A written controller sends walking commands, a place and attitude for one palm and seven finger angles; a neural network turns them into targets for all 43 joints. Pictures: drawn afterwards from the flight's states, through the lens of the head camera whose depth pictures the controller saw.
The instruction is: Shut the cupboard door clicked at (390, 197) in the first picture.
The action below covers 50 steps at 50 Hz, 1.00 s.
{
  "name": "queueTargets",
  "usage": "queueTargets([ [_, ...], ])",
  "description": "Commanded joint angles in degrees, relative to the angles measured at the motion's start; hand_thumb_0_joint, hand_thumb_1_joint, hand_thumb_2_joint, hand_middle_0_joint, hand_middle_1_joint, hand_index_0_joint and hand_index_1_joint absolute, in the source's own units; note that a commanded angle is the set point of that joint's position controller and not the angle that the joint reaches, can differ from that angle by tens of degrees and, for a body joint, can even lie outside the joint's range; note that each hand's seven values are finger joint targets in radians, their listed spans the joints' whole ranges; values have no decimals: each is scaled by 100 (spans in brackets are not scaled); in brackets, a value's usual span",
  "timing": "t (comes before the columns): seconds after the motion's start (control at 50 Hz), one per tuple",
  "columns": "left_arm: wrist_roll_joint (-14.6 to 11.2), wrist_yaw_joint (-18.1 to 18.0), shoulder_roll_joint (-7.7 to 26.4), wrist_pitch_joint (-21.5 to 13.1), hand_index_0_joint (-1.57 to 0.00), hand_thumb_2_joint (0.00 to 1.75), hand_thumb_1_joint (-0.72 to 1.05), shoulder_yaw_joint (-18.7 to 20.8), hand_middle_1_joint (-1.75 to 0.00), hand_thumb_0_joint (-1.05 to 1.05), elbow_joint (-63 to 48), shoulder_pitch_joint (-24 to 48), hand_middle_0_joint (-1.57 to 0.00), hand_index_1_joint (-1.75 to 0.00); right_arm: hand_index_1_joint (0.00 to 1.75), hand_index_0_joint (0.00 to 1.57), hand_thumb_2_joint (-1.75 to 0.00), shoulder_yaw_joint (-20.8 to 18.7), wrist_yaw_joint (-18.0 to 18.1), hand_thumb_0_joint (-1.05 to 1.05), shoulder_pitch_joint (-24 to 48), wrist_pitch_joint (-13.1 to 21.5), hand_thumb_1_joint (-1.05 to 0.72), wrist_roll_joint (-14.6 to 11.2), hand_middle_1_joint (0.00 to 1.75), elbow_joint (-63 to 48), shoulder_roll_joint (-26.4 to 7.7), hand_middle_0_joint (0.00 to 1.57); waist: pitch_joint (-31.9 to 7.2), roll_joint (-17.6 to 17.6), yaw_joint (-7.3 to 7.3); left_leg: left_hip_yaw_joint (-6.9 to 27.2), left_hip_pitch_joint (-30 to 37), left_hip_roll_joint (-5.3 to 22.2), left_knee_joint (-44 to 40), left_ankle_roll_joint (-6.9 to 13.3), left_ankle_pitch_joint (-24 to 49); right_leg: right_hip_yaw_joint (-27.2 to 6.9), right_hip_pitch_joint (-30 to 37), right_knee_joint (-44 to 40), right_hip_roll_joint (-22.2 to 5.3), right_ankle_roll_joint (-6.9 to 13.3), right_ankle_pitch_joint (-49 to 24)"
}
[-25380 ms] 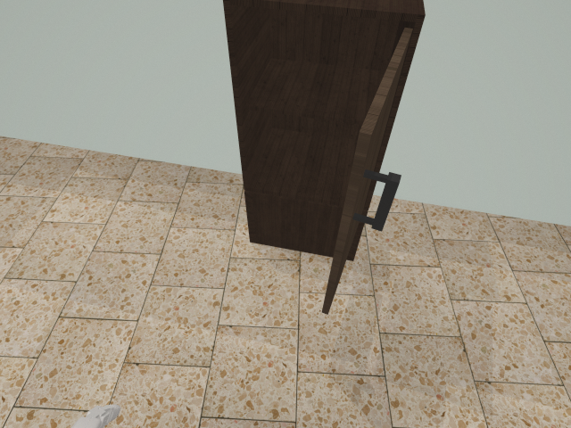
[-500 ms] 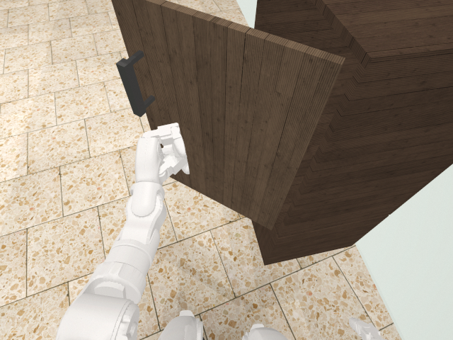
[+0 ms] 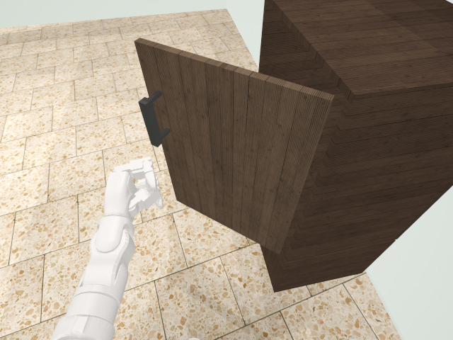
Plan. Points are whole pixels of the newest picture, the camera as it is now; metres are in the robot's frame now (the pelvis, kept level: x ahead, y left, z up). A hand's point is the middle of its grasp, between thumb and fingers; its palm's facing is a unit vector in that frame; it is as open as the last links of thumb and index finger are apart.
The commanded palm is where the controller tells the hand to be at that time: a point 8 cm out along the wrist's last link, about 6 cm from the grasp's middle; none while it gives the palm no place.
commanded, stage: draw the hand back to the body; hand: left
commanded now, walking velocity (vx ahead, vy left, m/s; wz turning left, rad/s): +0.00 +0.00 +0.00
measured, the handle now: (157, 119) +0.60 +0.18 +0.05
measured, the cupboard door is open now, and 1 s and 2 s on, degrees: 48 48 48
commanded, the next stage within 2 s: step back with the hand held close in 1.24 s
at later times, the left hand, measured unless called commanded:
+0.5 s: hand (73, 222) +0.26 +0.22 +0.14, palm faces +0.21 -0.94 -0.26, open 3.6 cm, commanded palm +0.22 +0.27 +0.17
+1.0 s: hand out of the picture +0.19 +0.29 +0.21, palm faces +0.48 -0.77 -0.43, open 7.0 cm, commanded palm +0.14 +0.32 +0.22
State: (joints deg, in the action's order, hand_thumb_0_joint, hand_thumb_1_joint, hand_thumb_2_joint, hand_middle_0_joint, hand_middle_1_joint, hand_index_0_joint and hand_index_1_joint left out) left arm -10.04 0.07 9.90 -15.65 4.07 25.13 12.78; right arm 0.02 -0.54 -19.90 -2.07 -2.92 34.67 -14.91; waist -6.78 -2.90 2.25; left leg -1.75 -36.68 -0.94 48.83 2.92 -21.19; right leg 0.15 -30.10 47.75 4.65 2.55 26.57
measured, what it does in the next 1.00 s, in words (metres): stands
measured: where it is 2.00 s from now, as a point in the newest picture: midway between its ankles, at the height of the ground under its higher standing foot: outside the picture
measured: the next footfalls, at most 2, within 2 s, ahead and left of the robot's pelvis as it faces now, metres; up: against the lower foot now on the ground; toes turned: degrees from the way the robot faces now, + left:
none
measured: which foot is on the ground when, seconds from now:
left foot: down 0.00-1.00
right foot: down 0.00-1.00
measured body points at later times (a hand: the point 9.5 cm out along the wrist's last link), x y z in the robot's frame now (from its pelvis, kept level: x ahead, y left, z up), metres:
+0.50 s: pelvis +0.01 +0.02 +0.04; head +0.01 +0.00 +0.49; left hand +0.24 +0.27 +0.16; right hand +0.22 -0.18 -0.04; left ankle +0.03 +0.09 -0.70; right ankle -0.03 -0.09 -0.70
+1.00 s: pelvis +0.01 +0.02 +0.04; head +0.00 -0.01 +0.49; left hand +0.16 +0.33 +0.23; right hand +0.21 -0.20 -0.05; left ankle +0.03 +0.09 -0.70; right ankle -0.03 -0.09 -0.70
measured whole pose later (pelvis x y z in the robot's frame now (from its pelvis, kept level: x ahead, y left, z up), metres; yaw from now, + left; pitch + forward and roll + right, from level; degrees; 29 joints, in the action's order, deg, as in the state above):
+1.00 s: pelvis +0.01 +0.02 +0.04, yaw +2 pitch -3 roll -1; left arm -5.2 -5.8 21.3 -4.1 20.9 -23.0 -28.5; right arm 1.0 2.8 -11.6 2.1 -1.9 34.5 -14.3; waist -0.3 -4.7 -3.6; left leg -0.8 -10.3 -3.9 25.3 4.3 -12.0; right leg -0.1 -2.7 22.4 1.9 0.9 16.7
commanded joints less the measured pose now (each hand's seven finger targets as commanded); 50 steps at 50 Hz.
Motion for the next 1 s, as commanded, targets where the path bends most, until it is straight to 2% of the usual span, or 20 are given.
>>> queueTargets([
  [0.0, -115, 67, 822, -185, -130, 90, 90, 238, -150, 0, -2291, 1607, -130, -150, 30, 20, -90, -159, 168, 0, 725, 484, -90, -82, 30, -1023, -656, 20, -1199, 127, -57, 294, 1772, 88, -791, 24, 940, -114, 224, -1091, -212, -244, -1637],
  [0.04, -86, 78, 802, -212, -130, 90, 90, 218, -150, 0, -2588, 1187, -130, -150, 30, 20, -90, -118, 165, 0, 876, 581, -90, -78, 30, -1060, -598, 20, -1189, -132, -132, 353, 2009, 110, -912, -9, 1058, -16, 205, -1048, -195, -165, -1653],
  [0.08, -99, 129, 889, -131, -124, 90, 90, 275, -144, 0, -2809, 829, -124, -144, 30, 20, -90, -91, 169, 0, 990, 634, -90, -83, 30, -1101, -599, 20, -1145, -135, -169, 385, 2093, 129, -1008, -30, 1085, 32, 285, -1073, -193, -136, -1646],
  [0.14, -181, 279, 914, 211, -116, 90, 90, 303, -135, 0, -2994, 348, -116, -135, 30, 20, -90, -59, 184, 0, 1100, 659, -90, -124, 30, -1184, -605, 20, -952, 126, -187, 400, 2087, 134, -1160, -15, 1059, 53, 521, -1210, -211, -151, -1704],
  [0.16, 304, 28, 1166, 286, -113, 90, 90, -8, -132, 0, -3414, 251, -113, -132, 30, 20, -90, -89, 287, 0, 1263, 483, -90, -90, 30, -1260, -491, 20, -799, 256, -217, 459, 2308, 101, -1394, -40, 1000, -268, 627, -1640, -366, -150, -1733],
  [0.18, 335, -99, 1078, 400, -111, 90, 90, 23, -129, 0, -3505, 34, -111, -129, 30, 20, -90, -68, 345, 0, 1297, 413, -90, -79, 30, -1306, -474, 20, -663, 339, -158, 435, 2385, 122, -1478, -23, 997, -266, 726, -1768, -393, -177, -1752],
  [0.2, 337, -138, 1069, 510, -108, 90, 90, 29, -126, 0, -3577, -242, -108, -126, 30, 20, -90, -43, 377, 0, 1318, 384, -90, -68, 30, -1333, -482, 20, -601, 363, -204, 431, 2354, 114, -1518, -10, 1057, -266, 864, -1816, -407, -185, -1820],
  [0.28, 452, -313, 1160, 780, -97, 90, 90, 122, -114, 0, -3987, -581, -97, -114, 30, 20, -90, 54, 451, 0, 1484, 258, -90, -37, 30, -1302, -431, 20, -244, 134, -201, 498, 2800, 198, -1903, -36, 1138, -147, 1050, -2087, -391, -131, -1773],
  [0.3, 469, -343, 1259, 820, -94, 90, 90, 188, -111, 0, -4132, -627, -94, -111, 30, 20, -90, 61, 470, 0, 1483, 253, -90, -28, 30, -1278, -455, 20, -273, 200, -210, 519, 2865, 190, -1984, -27, 1163, -152, 1205, -2177, -386, -119, -1766],
  [0.4, 497, -471, 1571, 993, -81, 90, 90, 629, -96, 0, -4844, -1402, -81, -96, 30, 20, -90, 129, 494, 0, 1592, 292, -90, 46, 30, -1258, -421, 20, -382, -81, -342, 562, 3335, 253, -2292, -62, 1741, -77, 1721, -2411, -392, -87, -2125],
  [0.44, 501, -509, 1599, 1033, -75, 90, 90, 749, -90, 0, -5098, -1653, -75, -90, 30, 20, -90, 151, 477, 0, 1622, 312, -90, 57, 30, -1251, -377, 20, -352, -143, -363, 562, 3428, 269, -2374, -93, 1998, -51, 1849, -2458, -410, -81, -2285],
  [0.52, 500, -541, 1670, 1096, -64, 90, 90, 1016, -78, 0, -5332, -2201, -64, -78, 30, 20, -90, 136, 443, 0, 1656, 365, -90, 88, 30, -1198, -378, 20, -183, 26, -402, 547, 3460, 292, -2518, -119, 2192, -20, 2009, -2611, -414, -89, -2370],
  [0.6, 528, -570, 1830, 1100, -53, 90, 90, 1312, -66, 0, -5556, -2645, -53, -66, 30, 20, -90, 79, 400, 0, 1655, 456, -90, 110, 30, -1125, -449, 20, 3, -91, -454, 615, 3489, 345, -2658, -188, 2281, 5, 2047, -2734, -388, -89, -2244],
  [0.62, 518, -566, 1751, 1083, -50, 90, 90, 1284, -63, 0, -5671, -2686, -50, -63, 30, 20, -90, 86, 392, 0, 1642, 478, -90, 104, 30, -1138, -423, 20, 29, -90, -436, 628, 3489, 340, -2677, -195, 2326, 29, 2055, -2720, -406, -94, -2260],
  [0.7, 510, -622, 2162, 1017, -39, 90, 90, 1868, -51, 0, -5868, -3123, -39, -51, 30, 20, -90, 10, 375, 0, 1636, 564, -90, 120, 30, -1072, -484, 20, -6, -6, -526, 625, 3423, 336, -2755, -198, 2137, 27, 2200, -2802, -394, -99, -2135],
  [0.76, 491, -639, 2271, 913, -31, 90, 90, 2150, -42, 0, -6104, -3409, -31, -42, 30, 20, -90, -14, 372, 0, 1634, 634, -90, 96, 30, -1059, -433, 20, -62, -229, -555, 571, 3442, 328, -2730, -209, 2189, 29, 2226, -2790, -417, -105, -2166],
  [0.84, 456, -671, 2478, 827, -20, 90, 90, 2577, -30, 0, -6206, -3817, -20, -30, 30, 20, -90, -45, 376, 0, 1607, 719, -90, 75, 30, -1015, -434, 20, 71, -272, -594, 541, 3303, 320, -2737, -236, 2154, 32, 2252, -2829, -403, -93, -2157],
  [0.86, 464, -636, 2202, 830, -20, 90, 90, 2306, -30, 0, -6085, -3785, -20, -30, 30, 20, -90, -45, 365, 0, 1611, 732, -90, 70, 30, -975, -430, 20, 243, -211, -528, 560, 3312, 332, -2764, -234, 2039, 39, 2105, -2845, -399, -111, -2059],
  [0.9, 478, -621, 2003, 864, -20, 90, 90, 2097, -30, 0, -5880, -3688, -20, -30, 30, 20, -90, -92, 358, 0, 1590, 759, -90, 74, 30, -935, -502, 20, 530, -29, -457, 554, 3243, 336, -2811, -185, 1745, 9, 1936, -2942, -395, -128, -1911],
  [0.98, 514, -641, 1955, 852, -20, 90, 90, 1997, -30, 0, -5755, -3400, -20, -30, 30, 20, -90, -119, 381, 0, 1565, 778, -90, 85, 30, -925, -548, 20, 571, 18, -437, 597, 3211, 307, -2905, -128, 1265, -10, 1870, -2935, -415, -149, -1628],
])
